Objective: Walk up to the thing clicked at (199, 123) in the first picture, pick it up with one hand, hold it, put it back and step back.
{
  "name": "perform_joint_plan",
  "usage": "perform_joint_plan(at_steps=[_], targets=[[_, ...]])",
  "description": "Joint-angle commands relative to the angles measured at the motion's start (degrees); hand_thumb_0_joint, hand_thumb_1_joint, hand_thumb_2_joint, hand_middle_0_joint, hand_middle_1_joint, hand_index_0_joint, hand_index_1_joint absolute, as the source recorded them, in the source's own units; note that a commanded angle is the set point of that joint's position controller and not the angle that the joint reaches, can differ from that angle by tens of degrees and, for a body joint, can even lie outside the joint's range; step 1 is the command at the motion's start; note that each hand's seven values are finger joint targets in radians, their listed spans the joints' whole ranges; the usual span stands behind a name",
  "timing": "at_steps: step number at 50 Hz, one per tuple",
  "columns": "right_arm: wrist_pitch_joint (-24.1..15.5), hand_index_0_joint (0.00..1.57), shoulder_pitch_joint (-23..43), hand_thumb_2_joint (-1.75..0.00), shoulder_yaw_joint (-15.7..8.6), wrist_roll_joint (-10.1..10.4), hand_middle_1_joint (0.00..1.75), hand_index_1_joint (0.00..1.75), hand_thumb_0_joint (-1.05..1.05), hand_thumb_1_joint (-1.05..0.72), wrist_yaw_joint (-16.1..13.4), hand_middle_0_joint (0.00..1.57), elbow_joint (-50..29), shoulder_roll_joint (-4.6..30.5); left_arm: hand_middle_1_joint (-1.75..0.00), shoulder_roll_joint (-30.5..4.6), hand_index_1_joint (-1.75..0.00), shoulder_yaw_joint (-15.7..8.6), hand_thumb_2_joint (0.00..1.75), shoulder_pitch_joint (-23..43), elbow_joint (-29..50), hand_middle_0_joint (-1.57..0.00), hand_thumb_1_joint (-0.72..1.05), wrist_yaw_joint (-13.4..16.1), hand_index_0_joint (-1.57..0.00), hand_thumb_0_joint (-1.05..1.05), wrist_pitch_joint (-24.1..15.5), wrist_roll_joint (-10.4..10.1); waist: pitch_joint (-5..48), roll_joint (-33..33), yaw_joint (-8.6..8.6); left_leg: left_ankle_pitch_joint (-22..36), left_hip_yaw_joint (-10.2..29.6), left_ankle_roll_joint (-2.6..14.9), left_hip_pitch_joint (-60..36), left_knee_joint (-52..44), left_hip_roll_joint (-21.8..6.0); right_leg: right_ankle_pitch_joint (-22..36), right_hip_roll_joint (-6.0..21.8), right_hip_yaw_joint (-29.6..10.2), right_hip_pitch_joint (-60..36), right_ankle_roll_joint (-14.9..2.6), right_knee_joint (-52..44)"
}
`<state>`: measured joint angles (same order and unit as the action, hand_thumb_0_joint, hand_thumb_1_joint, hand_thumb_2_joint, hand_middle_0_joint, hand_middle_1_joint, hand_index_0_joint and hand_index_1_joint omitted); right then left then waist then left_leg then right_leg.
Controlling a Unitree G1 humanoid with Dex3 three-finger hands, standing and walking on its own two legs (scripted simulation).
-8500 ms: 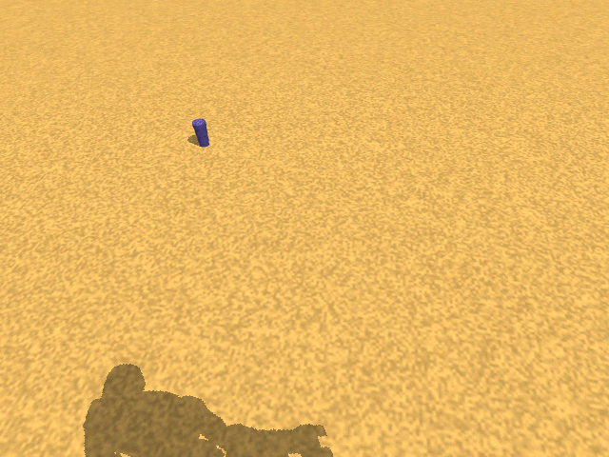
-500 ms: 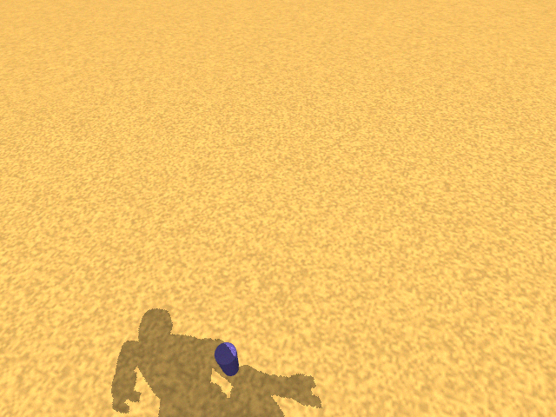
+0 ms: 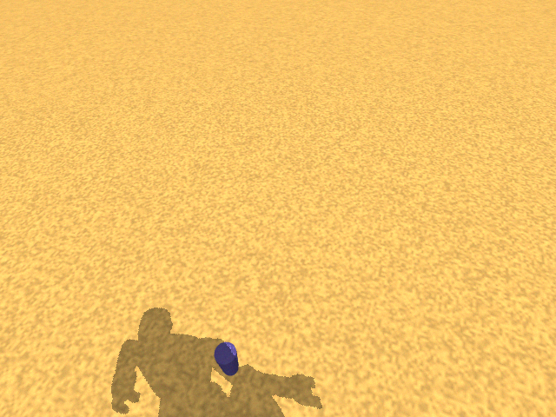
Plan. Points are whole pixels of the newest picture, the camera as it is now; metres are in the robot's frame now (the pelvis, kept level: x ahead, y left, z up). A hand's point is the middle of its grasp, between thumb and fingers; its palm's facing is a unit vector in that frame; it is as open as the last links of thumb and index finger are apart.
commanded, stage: stand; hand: left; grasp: from the side
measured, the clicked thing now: (228, 360) +0.47 +0.21 -0.71
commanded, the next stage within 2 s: go down in 0.34 s
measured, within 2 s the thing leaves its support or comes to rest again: neither
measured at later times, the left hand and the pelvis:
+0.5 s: hand out of the picture +0.08 +0.25 -0.16, palm faces +0.01 -0.94 -0.35, open 7.6 cm; pelvis -0.01 +0.00 +0.00, yaw +0 degrees
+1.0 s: hand out of the picture +0.14 +0.27 -0.18, palm faces +0.06 -0.94 -0.33, open 16.4 cm; pelvis -0.01 +0.02 -0.04, yaw +0 degrees
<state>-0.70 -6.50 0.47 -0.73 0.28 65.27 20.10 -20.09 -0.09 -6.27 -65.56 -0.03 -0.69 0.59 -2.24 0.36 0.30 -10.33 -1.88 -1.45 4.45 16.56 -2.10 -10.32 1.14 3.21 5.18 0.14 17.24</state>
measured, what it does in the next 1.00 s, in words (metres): stands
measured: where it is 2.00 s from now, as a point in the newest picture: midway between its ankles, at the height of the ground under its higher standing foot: outside the picture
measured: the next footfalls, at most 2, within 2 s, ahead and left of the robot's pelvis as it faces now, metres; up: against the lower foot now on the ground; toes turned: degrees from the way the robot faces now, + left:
none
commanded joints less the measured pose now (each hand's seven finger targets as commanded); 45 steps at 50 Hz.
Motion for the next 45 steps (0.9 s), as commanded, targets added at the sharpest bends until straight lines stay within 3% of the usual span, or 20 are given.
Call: perform_joint_plan(at_steps=[1, 21, 22, 23, 24, 25, 26, 27, 28, 30, 32, 34, 35, 38, 40, 42, 44, 45], targets=[[-1.1, 0.2, 2.3, -0.9, -2.3, 0.2, 0.3, 0.3, 0.0, -0.9, -0.9, 0.2, -3.7, 12.2, -0.3, -12.5, -0.3, -2.4, 0.9, 1.9, 3.5, -0.2, 0.9, 0.6, -0.2, 0.0, -1.2, 0.0, 4.6, -0.1, -0.26, 10.0, 4.9, 2.29, -0.7, -1.6, -6.6, 11.1, 7.6, -6.4, -1.2, -1.34, -2.3], [-1.0, 0.2, 2.1, -0.9, -2.3, 0.0, 0.3, 0.3, 0.0, -0.9, -0.7, 0.2, -3.7, 11.8, -0.3, -12.6, -0.3, -2.2, 0.9, 2.1, 3.8, -0.2, 0.9, 0.6, -0.2, 0.0, -1.2, -0.1, 3.7, -0.3, -0.43, 7.8, 5.0, 2.05, 0.3, -2.2, -6.4, 8.0, 7.3, -6.3, 0.0, -1.18, -3.0], [-1.0, 0.2, 2.2, -0.91, -2.5, 0.0, 0.3, 0.3, 0.0, -0.92, -0.8, 0.2, -3.7, 12.3, -0.22, -12.5, -0.22, -2.2, 0.82, 2.0, 3.8, -0.12, 0.82, 0.6, -0.12, 0.0, -1.2, -0.1, 4.1, 0.4, -0.34, 7.7, 5.0, 2.17, -0.1, -2.0, -6.4, 8.3, 7.5, -6.5, -0.6, -1.39, -3.0], [-3.7, 0.2, 0.9, -0.92, -0.3, 4.1, 0.3, 0.3, 0.0, -0.99, -2.0, 0.2, -19.6, 2.7, -0.14, -2.2, -0.14, -2.3, 0.74, 22.1, 23.9, -0.04, 0.74, 1.5, -0.04, 0.0, -6.5, -3.3, -2.7, 2.8, -7.39, -0.3, -1.7, 2.02, 7.7, 1.8, 2.3, 3.0, -0.5, -2.1, 12.8, -0.83, 0.7], [-3.6, 0.2, -2.3, -0.92, -0.5, 4.2, 0.3, 0.3, 0.0, -0.98, -2.6, 0.2, -16.7, 4.2, -0.06, -5.0, -0.06, -3.2, 0.66, 26.6, 19.6, -0.02, 0.66, 1.8, -0.02, 0.0, -5.7, -2.9, 0.4, -0.1, -5.3, -1.1, -1.2, 2.42, 7.4, 2.8, 2.3, 1.5, -0.4, -1.4, 9.2, -0.59, 0.9], [-2.9, 0.2, -3.9, -0.93, -1.1, 4.0, 0.3, 0.3, 0.0, -0.99, -2.8, 0.2, -16.2, 6.1, -0.03, -9.5, -0.03, -6.5, 0.58, 16.6, 9.6, -0.02, 0.58, 2.1, -0.01, 0.0, -3.1, -1.8, -0.7, -2.7, -4.45, -2.8, -1.4, 2.64, 9.6, 4.1, 2.6, -1.1, -0.9, -0.8, 9.9, -0.81, 1.4], [-2.4, 0.2, -4.2, -0.92, -1.9, 4.0, 0.3, 0.3, 0.0, -0.98, -2.8, 0.2, -17.6, 6.0, -0.07, -11.8, -0.07, -8.4, 0.5, 12.7, 7.9, -0.01, 0.5, 1.5, -0.01, 0.0, -2.4, -1.2, 0.4, -2.1, -2.19, -1.4, -1.4, 2.46, 11.8, 5.9, 2.5, -1.0, -0.7, -0.6, 10.1, -0.88, 3.2], [-2.5, 0.2, -5.2, -0.93, -2.8, 3.3, 0.3, 0.3, 0.0, -1.0, -3.0, 0.2, -18.9, 6.0, -0.1, -13.7, -0.1, -9.1, 0.42, 16.1, 10.5, -0.01, 0.42, 1.1, -0.01, 0.0, -2.6, -0.2, 4.8, -2.3, -1.95, 0.4, -1.3, 2.56, 11.5, 7.5, 2.7, 0.6, -0.4, -1.0, 9.7, -0.89, 4.6], [-2.7, 0.2, -6.1, -0.92, -3.5, 3.4, 0.3, 0.3, 0.0, -0.99, -3.5, 0.2, -19.9, 5.8, -0.07, -17.2, -0.07, -11.5, 0.34, 17.4, 13.1, -0.02, 0.34, 0.9, -0.02, 0.0, -3.1, 0.5, 10.3, -1.5, -1.14, 2.7, -1.1, 2.48, 10.7, 8.7, 2.6, 3.4, -0.2, -1.4, 7.9, -0.64, 6.4], [-3.0, 0.2, -7.8, -0.91, -4.3, 2.4, 0.3, 0.3, 0.0, -0.96, -3.1, 0.2, -21.4, 5.0, -0.13, -12.4, -0.12, -11.1, 0.26, 8.5, 5.9, -0.02, 0.2, -0.4, -0.03, 0.0, -1.2, 2.6, 12.2, -2.2, -1.44, 5.1, -0.5, 2.4, 14.3, 12.8, 3.0, 6.7, -0.1, -1.4, 9.5, -0.66, 10.4], [-3.3, 0.2, -8.1, -0.91, -5.2, 2.0, 0.3, 0.3, 0.0, -0.95, -2.9, 0.2, -24.1, 4.9, -0.13, -13.5, -0.12, -13.6, 0.22, 4.6, 9.7, -0.03, 0.12, -0.8, -0.04, 0.0, 0.0, 4.1, 17.9, 0.8, 1.33, 7.7, -0.5, 1.91, 13.9, 13.9, 3.5, 8.3, -0.1, -1.6, 6.9, -1.14, 12.2], [-3.3, 0.2, -7.9, -0.9, -5.3, 2.3, 0.3, 0.3, 0.0, -0.93, -2.9, 0.2, -26.7, 4.3, -0.07, -12.0, -0.07, -13.9, 0.14, 2.2, 14.4, -0.05, 0.0, -0.5, -0.05, 0.0, 2.1, 3.6, 18.6, 4.4, 2.03, 8.4, -0.4, 1.34, 13.4, 13.6, 3.6, 8.0, -0.5, -1.5, 7.5, -1.52, 12.4], [-3.3, 0.2, -7.3, -0.9, -5.0, 2.5, 0.3, 0.3, 0.0, -0.93, -2.9, 0.2, -27.6, 4.1, -0.08, -9.8, -0.08, -12.6, 0.13, 2.2, 14.7, -0.06, -0.06, -0.4, -0.06, 0.0, 3.8, 3.5, 16.2, 3.4, 1.05, 8.1, -0.1, 1.23, 13.8, 13.4, 3.2, 7.3, -0.8, -1.2, 9.2, -1.63, 12.2], [-3.8, 0.2, -5.1, -0.9, -4.8, 2.8, 0.3, 0.3, 0.0, -0.9, -2.9, 0.2, -30.8, 3.9, -0.07, -11.1, -0.07, -12.8, 0.1, 4.9, 19.3, -0.06, -0.22, 0.0, -0.05, 0.0, 7.3, 3.6, 13.2, 1.5, -0.04, 5.1, 0.4, 1.37, 17.1, 15.4, 2.6, 3.6, -1.2, -0.6, 13.3, -1.5, 13.3], [-4.4, 0.2, -5.1, -0.89, -4.7, 2.7, 0.3, 0.3, 0.0, -0.88, -2.9, 0.2, -32.0, 3.4, -0.07, -8.9, -0.07, -11.4, 0.09, 4.9, 21.8, -0.06, -0.33, -0.2, -0.05, 0.0, 8.7, 3.0, 11.4, 0.3, -0.75, 1.7, 0.4, 1.56, 19.6, 17.0, 2.4, 0.1, -1.3, -0.4, 16.4, -1.37, 14.5], [-5.4, 0.2, -6.1, -0.89, -4.7, 2.7, 0.3, 0.3, 0.0, -0.87, -2.9, 0.2, -32.4, 3.2, -0.07, -7.5, -0.08, -11.2, 0.08, 5.1, 24.1, -0.07, -0.42, -0.4, -0.06, 0.0, 9.2, 2.5, 11.8, -0.3, -1.36, 0.3, 0.7, 1.64, 21.2, 19.0, 2.0, -1.2, -1.5, -0.1, 19.1, -1.28, 16.9], [-6.2, 0.2, -7.0, -0.88, -5.1, 2.5, 0.3, 0.3, 0.0, -0.85, -3.0, 0.2, -33.0, 3.4, -0.08, -9.4, -0.09, -13.2, 0.07, 4.8, 27.8, -0.06, -0.48, -0.3, -0.05, 0.0, 9.2, 2.5, 14.6, -0.1, -1.44, 1.1, 1.0, 1.56, 21.5, 21.2, 1.8, -0.6, -1.5, -0.1, 20.4, -1.22, 19.4], [-6.5, 0.2, -7.3, -0.89, -5.0, 2.4, 0.3, 0.3, 0.0, -0.86, -2.9, 0.2, -33.6, 3.2, -0.08, -8.0, -0.09, -12.3, 0.06, 3.5, 29.3, -0.07, -0.5, -0.6, -0.06, 0.0, 9.2, 2.3, 15.0, -0.1, -1.83, 1.3, 1.2, 1.57, 22.0, 22.4, 1.7, -0.3, -1.5, -0.1, 21.3, -1.17, 20.7]])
